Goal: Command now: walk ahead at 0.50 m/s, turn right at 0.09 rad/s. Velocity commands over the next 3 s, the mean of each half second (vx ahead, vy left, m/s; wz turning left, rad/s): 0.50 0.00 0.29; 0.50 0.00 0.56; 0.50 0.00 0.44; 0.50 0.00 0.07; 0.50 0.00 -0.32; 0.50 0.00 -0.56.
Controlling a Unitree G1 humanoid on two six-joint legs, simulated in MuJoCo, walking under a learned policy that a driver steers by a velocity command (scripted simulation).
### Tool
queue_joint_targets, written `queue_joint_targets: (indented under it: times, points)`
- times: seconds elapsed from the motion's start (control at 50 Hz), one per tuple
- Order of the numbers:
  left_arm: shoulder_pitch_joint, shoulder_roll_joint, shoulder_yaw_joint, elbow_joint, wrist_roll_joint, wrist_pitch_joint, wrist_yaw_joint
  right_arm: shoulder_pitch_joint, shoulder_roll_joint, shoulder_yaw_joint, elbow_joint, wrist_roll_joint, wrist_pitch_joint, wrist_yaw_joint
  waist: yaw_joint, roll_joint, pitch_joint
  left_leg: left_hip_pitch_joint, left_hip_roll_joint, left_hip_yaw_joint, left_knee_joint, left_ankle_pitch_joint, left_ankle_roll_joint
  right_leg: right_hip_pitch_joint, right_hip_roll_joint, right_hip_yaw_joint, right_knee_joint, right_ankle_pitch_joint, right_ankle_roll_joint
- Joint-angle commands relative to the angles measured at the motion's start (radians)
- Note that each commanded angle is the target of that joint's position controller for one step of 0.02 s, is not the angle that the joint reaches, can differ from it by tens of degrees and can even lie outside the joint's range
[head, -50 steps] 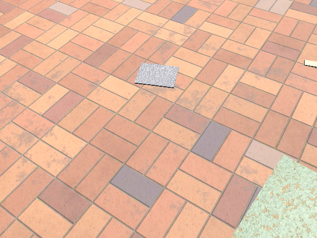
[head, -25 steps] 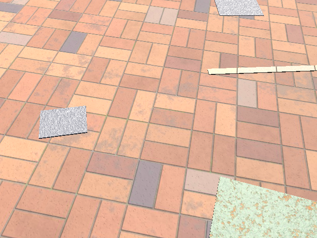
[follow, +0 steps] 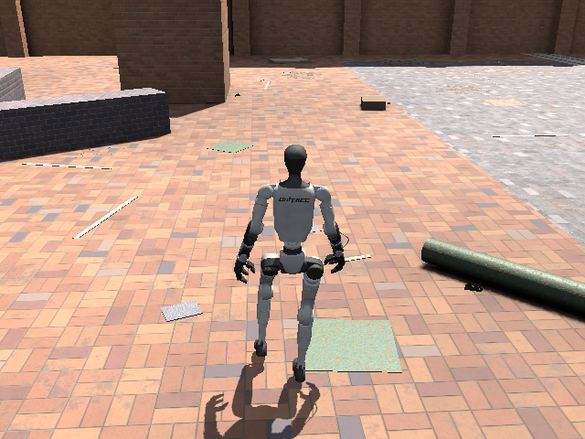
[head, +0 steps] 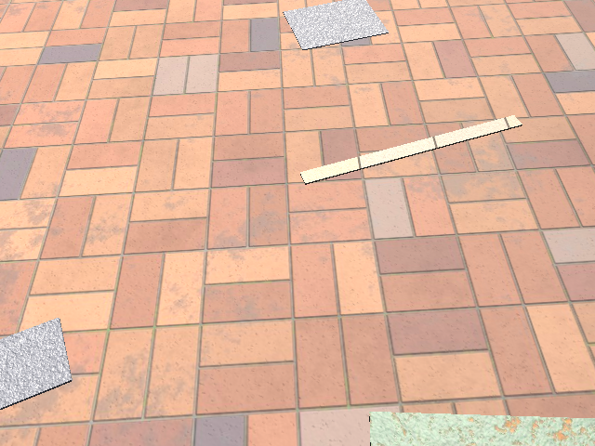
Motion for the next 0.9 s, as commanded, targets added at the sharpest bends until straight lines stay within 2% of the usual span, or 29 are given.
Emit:
queue_joint_targets:
  times: [0.02,0.08,0.16,0.18,0.22,0.24,0.26,0.28,0.3,0.32,0.34,0.36,0.38,0.4,0.42,0.44,0.48,0.54,0.58,0.68,0.72,0.76,0.78,0.8,0.82,0.84,0.86,0.88,0.9]
  points:
    - [0.040,0.124,0.022,-0.033,0.001,-0.027,0.002,-0.021,-0.066,-0.013,-0.046,0.009,-0.001,0.005,0.010,-0.083,-0.008,-0.040,-0.009,0.029,-0.091,0.128,0.011,0.041,-0.272,0.135,-0.124,0.413,-0.061]
    - [0.075,0.122,0.014,-0.011,0.008,-0.035,0.007,-0.092,-0.058,-0.007,-0.063,0.018,-0.005,0.011,0.037,-0.086,0.009,-0.061,-0.037,0.035,-0.185,0.195,0.038,0.115,-0.285,0.084,-0.136,0.448,-0.032]
    - [0.116,0.114,0.003,0.026,0.023,-0.037,0.025,-0.178,-0.049,0.002,-0.093,0.019,-0.013,0.021,0.059,-0.079,0.057,-0.064,-0.096,0.050,-0.306,0.177,0.083,0.207,-0.324,0.019,-0.136,0.528,-0.020]
    - [0.111,0.115,0.001,0.032,0.025,-0.037,0.030,-0.179,-0.049,0.003,-0.096,0.018,-0.015,0.023,0.052,-0.081,0.057,-0.039,-0.113,0.062,-0.337,0.154,0.097,0.226,-0.331,0.001,-0.118,0.593,-0.012]
    - [0.082,0.131,-0.001,0.037,0.029,-0.040,0.041,-0.125,-0.056,-0.001,-0.083,0.015,-0.017,0.017,0.015,-0.104,0.018,0.083,-0.172,0.114,-0.373,0.074,0.136,0.245,-0.336,-0.043,-0.014,0.909,0.013]
    - [0.075,0.144,0.000,0.040,0.032,-0.039,0.046,-0.065,-0.068,-0.006,-0.065,0.014,-0.017,0.011,-0.012,-0.124,-0.022,0.152,-0.206,0.135,-0.374,0.021,0.156,0.265,-0.340,-0.058,0.084,1.080,0.024]
    - [0.066,0.160,0.004,0.041,0.038,-0.033,0.049,0.047,-0.090,-0.017,-0.032,0.013,-0.021,0.005,-0.060,-0.134,-0.083,0.256,-0.235,0.137,-0.397,-0.018,0.179,0.268,-0.340,-0.069,0.241,1.158,0.031]
    - [0.040,0.175,0.007,0.032,0.032,-0.028,0.050,0.198,-0.112,-0.030,0.011,0.004,-0.030,0.000,-0.137,-0.121,-0.154,0.450,-0.231,0.103,-0.478,0.026,0.212,0.180,-0.324,-0.095,0.455,1.057,0.039]
    - [0.020,0.154,-0.003,-0.009,0.024,-0.035,0.049,0.350,-0.195,-0.056,0.040,-0.011,-0.030,-0.013,-0.197,-0.025,-0.258,0.695,-0.041,-0.144,-0.498,-0.006,0.286,-0.034,-0.271,-0.138,0.780,0.688,0.053]
    - [0.076,0.087,-0.009,-0.045,0.001,-0.046,0.028,0.307,-0.268,-0.079,0.030,0.009,-0.017,-0.015,-0.101,0.256,-0.329,0.953,0.206,-0.724,-0.606,0.090,0.465,-0.467,-0.013,-0.096,1.161,-0.268,0.114]
    - [0.021,0.137,-0.007,-0.052,0.034,-0.053,0.022,0.236,-0.239,-0.078,0.023,0.048,-0.013,-0.003,-0.097,0.047,-0.277,0.904,0.183,-0.704,-0.645,0.090,0.464,-0.577,-0.088,0.074,1.204,-0.249,0.092]
    - [-0.043,0.130,-0.011,-0.077,0.024,-0.064,0.015,0.176,-0.198,-0.068,0.009,0.046,-0.011,-0.005,-0.084,-0.006,-0.165,0.780,0.164,-0.570,-0.666,0.093,0.439,-0.602,-0.141,0.079,1.159,-0.177,0.094]
    - [-0.058,0.123,-0.014,-0.084,0.021,-0.069,0.012,0.151,-0.139,-0.053,0.017,0.036,-0.010,-0.007,-0.048,-0.087,-0.067,0.638,0.123,-0.479,-0.701,0.162,0.396,-0.573,-0.180,0.061,1.063,-0.143,0.097]
    - [-0.079,0.112,-0.014,-0.097,0.031,-0.055,0.012,0.139,-0.117,-0.045,0.023,0.035,-0.015,-0.012,-0.022,-0.098,-0.029,0.550,0.074,-0.415,-0.715,0.217,0.364,-0.536,-0.205,0.061,0.990,-0.143,0.110]
    - [-0.059,0.100,-0.021,-0.095,0.043,-0.034,0.009,0.124,-0.109,-0.040,0.024,0.035,-0.020,-0.016,0.002,-0.079,-0.027,0.489,0.034,-0.358,-0.734,0.258,0.345,-0.484,-0.213,0.051,0.946,-0.142,0.128]
    - [-0.045,0.089,-0.023,-0.098,0.048,-0.016,0.006,0.131,-0.119,-0.041,0.026,0.039,-0.028,-0.016,0.011,-0.054,-0.035,0.461,0.014,-0.328,-0.743,0.289,0.340,-0.462,-0.217,0.040,0.903,-0.143,0.142]
    - [-0.065,0.076,-0.029,-0.114,0.049,0.003,0.003,0.154,-0.149,-0.050,0.034,0.042,-0.039,-0.014,0.013,-0.026,-0.038,0.426,-0.020,-0.287,-0.759,0.319,0.337,-0.463,-0.221,0.011,0.815,-0.115,0.167]
    - [-0.200,0.072,-0.034,-0.166,0.045,0.006,-0.002,0.192,-0.161,-0.055,0.036,0.043,-0.037,-0.016,-0.024,-0.004,-0.007,0.416,-0.058,-0.272,-0.780,0.280,0.303,-0.510,-0.227,-0.014,0.635,0.013,0.198]
    - [-0.274,0.066,-0.039,-0.190,0.040,0.004,-0.005,0.225,-0.163,-0.060,0.039,0.045,-0.033,-0.016,-0.059,0.012,-0.012,0.453,-0.076,-0.271,-0.760,0.290,0.270,-0.513,-0.215,-0.017,0.524,0.105,0.204]
    - [-0.396,0.078,-0.045,-0.240,0.026,-0.011,-0.007,0.290,-0.175,-0.067,0.038,0.029,-0.024,-0.025,-0.113,0.028,-0.031,0.582,-0.053,-0.330,-0.667,0.402,0.247,-0.511,-0.171,-0.009,0.367,0.139,0.188]
    - [-0.371,0.099,-0.040,-0.244,0.024,-0.020,-0.005,0.262,-0.187,-0.071,0.022,0.023,-0.024,-0.032,-0.087,0.040,-0.037,0.588,-0.034,-0.371,-0.623,0.414,0.224,-0.429,-0.156,0.012,0.296,0.092,0.167]
    - [-0.228,0.137,-0.024,-0.204,0.022,-0.030,0.006,0.198,-0.204,-0.074,0.000,0.021,-0.029,-0.032,-0.012,0.044,-0.081,0.530,-0.050,-0.388,-0.517,0.484,0.186,-0.206,-0.118,0.006,0.226,0.017,0.135]
    - [-0.106,0.168,-0.011,-0.174,0.029,-0.043,0.017,0.183,-0.193,-0.069,-0.001,0.031,-0.036,-0.024,0.055,-0.009,-0.144,0.477,-0.109,-0.344,-0.351,0.472,0.161,-0.024,-0.149,0.030,0.158,0.035,0.106]
    - [0.054,0.244,0.009,-0.166,0.052,-0.050,0.036,0.188,-0.120,-0.047,-0.031,0.045,-0.048,-0.016,0.112,-0.129,-0.293,0.370,-0.170,-0.252,-0.081,0.251,0.133,0.202,-0.377,0.252,0.119,-0.175,0.051]
    - [0.047,0.327,0.031,-0.170,0.058,-0.030,0.041,0.307,-0.047,-0.031,-0.063,0.065,-0.045,-0.017,0.038,-0.352,-0.375,0.073,-0.318,-0.126,0.151,-0.387,0.104,0.394,-0.609,0.696,0.011,-0.256,-0.067]
    - [-0.002,0.249,0.026,-0.170,0.042,-0.015,0.036,0.291,-0.134,-0.038,-0.030,0.028,-0.026,-0.027,0.021,-0.208,-0.276,-0.032,-0.215,-0.113,0.254,-0.344,0.113,0.295,-0.591,0.746,-0.001,-0.398,-0.082]
    - [-0.057,0.157,0.005,-0.183,0.034,-0.015,0.032,0.215,-0.151,-0.044,-0.027,0.018,-0.020,-0.019,0.023,-0.092,-0.149,-0.027,-0.176,-0.109,0.252,-0.243,0.109,0.162,-0.534,0.579,-0.017,-0.365,-0.056]
    - [-0.094,0.117,-0.006,-0.178,0.034,-0.017,0.027,0.176,-0.131,-0.041,-0.035,0.018,-0.018,-0.009,0.007,-0.073,-0.083,-0.004,-0.146,-0.097,0.214,-0.182,0.100,0.071,-0.479,0.430,-0.039,-0.213,-0.033]
    - [-0.091,0.104,-0.010,-0.168,0.033,-0.022,0.028,0.160,-0.120,-0.040,-0.038,0.010,-0.009,0.001,-0.001,-0.118,-0.056,0.017,-0.122,-0.086,0.186,-0.160,0.091,0.022,-0.437,0.320,-0.054,-0.094,-0.012]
